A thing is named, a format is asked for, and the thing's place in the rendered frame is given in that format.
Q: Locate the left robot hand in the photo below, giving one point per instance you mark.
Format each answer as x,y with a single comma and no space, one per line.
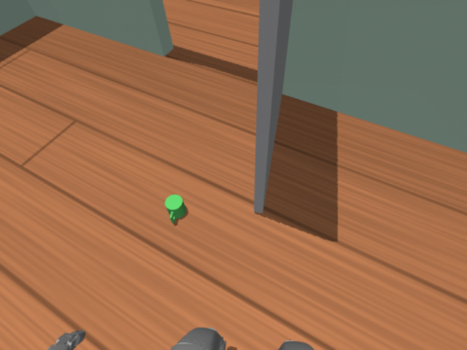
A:
68,341

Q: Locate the mug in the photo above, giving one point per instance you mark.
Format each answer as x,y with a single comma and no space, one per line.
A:
175,207

